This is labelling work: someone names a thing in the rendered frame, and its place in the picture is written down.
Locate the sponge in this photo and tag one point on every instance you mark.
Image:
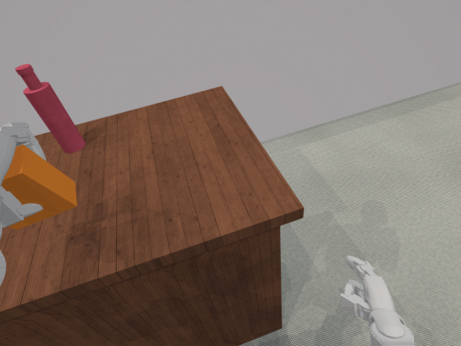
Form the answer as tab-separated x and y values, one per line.
31	179

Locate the left robot hand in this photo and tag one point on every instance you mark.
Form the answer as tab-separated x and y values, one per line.
13	135

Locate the robot right forearm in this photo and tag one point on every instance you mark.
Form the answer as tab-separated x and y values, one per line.
387	328

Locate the right robot hand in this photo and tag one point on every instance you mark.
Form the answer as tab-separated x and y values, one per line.
360	300

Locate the table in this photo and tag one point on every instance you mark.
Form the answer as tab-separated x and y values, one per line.
175	240

